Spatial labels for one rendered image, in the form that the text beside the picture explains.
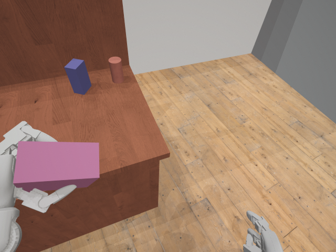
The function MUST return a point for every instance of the table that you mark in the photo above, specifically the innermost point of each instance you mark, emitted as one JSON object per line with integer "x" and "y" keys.
{"x": 38, "y": 38}

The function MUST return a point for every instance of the sponge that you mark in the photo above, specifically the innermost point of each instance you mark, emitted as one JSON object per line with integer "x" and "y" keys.
{"x": 50, "y": 166}

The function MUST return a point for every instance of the robot right hand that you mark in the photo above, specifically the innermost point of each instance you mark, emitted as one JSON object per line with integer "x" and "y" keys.
{"x": 267, "y": 241}

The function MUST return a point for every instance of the robot left hand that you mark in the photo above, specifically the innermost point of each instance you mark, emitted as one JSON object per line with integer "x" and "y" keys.
{"x": 35, "y": 199}

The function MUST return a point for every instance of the robot left forearm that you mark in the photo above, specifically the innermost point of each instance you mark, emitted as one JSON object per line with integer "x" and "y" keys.
{"x": 10, "y": 231}

